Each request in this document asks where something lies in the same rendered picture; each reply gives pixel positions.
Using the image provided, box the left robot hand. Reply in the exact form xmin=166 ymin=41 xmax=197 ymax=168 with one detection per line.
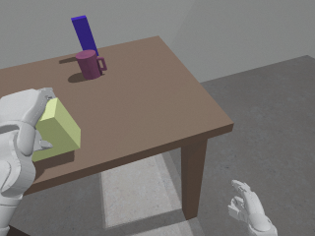
xmin=0 ymin=88 xmax=56 ymax=152

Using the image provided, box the table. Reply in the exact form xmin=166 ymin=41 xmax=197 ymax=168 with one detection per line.
xmin=0 ymin=35 xmax=234 ymax=236

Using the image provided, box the right robot forearm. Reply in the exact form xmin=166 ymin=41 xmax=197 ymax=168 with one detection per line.
xmin=247 ymin=212 xmax=278 ymax=236

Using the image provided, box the right robot hand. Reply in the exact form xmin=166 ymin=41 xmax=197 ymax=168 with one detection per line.
xmin=228 ymin=180 xmax=265 ymax=223

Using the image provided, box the sponge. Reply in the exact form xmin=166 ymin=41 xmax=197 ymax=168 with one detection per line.
xmin=31 ymin=97 xmax=81 ymax=162

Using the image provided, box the left robot forearm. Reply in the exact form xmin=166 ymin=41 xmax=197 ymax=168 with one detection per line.
xmin=0 ymin=120 xmax=36 ymax=236

